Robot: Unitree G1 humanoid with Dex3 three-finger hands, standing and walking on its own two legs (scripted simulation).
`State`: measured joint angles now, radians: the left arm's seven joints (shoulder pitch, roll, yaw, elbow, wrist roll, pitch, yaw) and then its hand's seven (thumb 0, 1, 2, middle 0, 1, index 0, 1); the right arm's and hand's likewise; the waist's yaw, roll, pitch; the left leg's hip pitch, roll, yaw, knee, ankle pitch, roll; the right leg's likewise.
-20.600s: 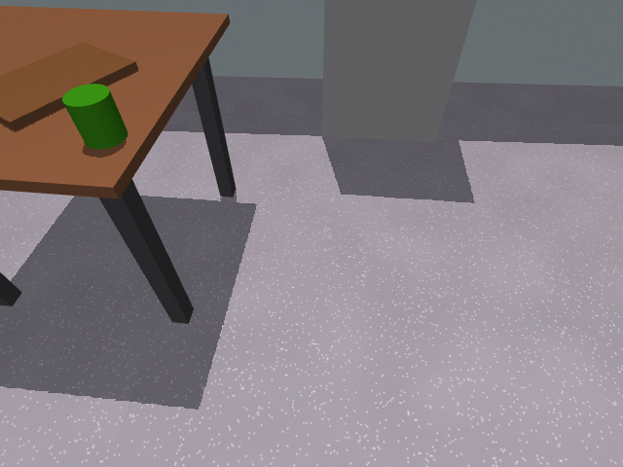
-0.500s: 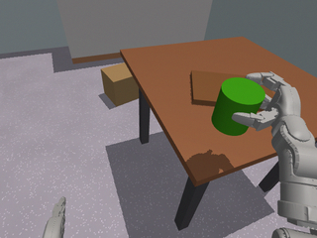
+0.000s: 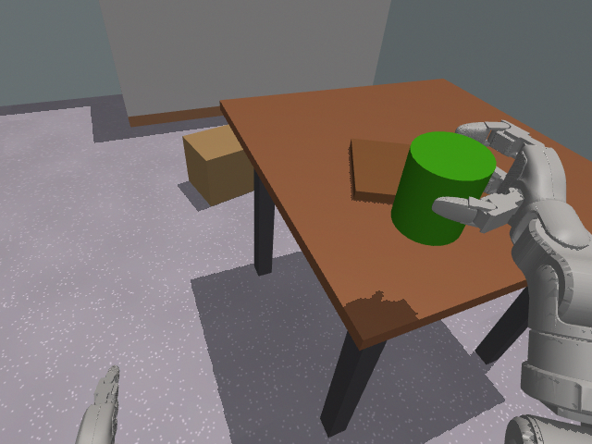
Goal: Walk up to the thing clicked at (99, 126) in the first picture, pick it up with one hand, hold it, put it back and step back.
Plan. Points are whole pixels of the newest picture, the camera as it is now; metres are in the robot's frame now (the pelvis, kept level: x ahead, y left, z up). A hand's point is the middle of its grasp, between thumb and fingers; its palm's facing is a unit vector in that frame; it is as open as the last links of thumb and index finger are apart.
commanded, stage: hold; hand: right
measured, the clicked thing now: (441, 181) +0.37 -0.16 +0.23
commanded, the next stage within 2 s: none
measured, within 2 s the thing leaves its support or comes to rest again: neither
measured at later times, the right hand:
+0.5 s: hand (472, 161) +0.34 -0.17 +0.28, palm faces +0.14 +0.99 -0.02, open 11.9 cm
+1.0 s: hand (487, 166) +0.33 -0.18 +0.28, palm faces +0.15 +0.99 -0.03, open 11.9 cm
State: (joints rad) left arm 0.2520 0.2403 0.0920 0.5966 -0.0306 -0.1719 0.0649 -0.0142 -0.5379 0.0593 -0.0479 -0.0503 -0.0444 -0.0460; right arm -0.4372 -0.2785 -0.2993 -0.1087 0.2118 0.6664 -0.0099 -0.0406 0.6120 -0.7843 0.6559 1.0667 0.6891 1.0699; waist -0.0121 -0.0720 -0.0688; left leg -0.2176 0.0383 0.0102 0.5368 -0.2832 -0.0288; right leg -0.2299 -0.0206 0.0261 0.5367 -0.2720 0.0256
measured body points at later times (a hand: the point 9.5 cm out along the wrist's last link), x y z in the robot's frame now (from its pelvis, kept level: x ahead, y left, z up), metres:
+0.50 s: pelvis +0.00 +0.00 +0.00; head -0.04 +0.04 +0.45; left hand +0.18 +0.26 -0.07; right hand +0.33 -0.22 +0.28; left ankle +0.00 +0.14 -0.73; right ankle +0.01 -0.14 -0.73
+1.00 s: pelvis +0.00 +0.00 +0.00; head -0.05 +0.03 +0.44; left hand +0.17 +0.26 -0.07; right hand +0.31 -0.23 +0.28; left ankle +0.00 +0.14 -0.73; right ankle +0.01 -0.14 -0.73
